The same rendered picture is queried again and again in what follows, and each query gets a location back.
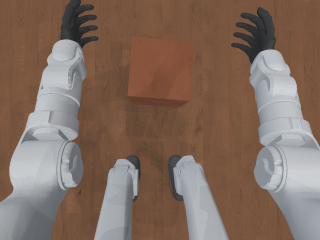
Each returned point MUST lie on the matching right robot forearm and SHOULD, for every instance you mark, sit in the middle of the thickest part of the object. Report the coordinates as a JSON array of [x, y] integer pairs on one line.
[[278, 104]]

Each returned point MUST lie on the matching left robot upper arm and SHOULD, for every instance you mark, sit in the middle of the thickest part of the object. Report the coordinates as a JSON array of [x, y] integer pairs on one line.
[[42, 171]]

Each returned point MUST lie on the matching right robot upper arm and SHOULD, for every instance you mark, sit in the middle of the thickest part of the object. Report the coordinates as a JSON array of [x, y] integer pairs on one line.
[[291, 174]]

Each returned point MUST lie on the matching robot left hand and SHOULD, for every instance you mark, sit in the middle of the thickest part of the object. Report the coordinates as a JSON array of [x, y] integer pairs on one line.
[[70, 28]]

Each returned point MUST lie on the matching robot right thigh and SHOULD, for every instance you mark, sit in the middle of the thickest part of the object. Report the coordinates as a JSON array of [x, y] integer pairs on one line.
[[203, 218]]

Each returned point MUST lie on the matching carton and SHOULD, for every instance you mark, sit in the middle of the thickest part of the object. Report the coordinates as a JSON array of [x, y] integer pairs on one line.
[[160, 72]]

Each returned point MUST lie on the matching robot right hand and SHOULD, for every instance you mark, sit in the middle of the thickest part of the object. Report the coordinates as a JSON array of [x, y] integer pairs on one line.
[[263, 35]]

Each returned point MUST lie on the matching robot right shin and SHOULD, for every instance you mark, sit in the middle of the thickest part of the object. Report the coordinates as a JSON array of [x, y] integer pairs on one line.
[[189, 158]]

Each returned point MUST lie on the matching left robot forearm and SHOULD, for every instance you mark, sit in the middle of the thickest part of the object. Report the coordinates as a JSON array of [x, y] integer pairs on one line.
[[58, 100]]

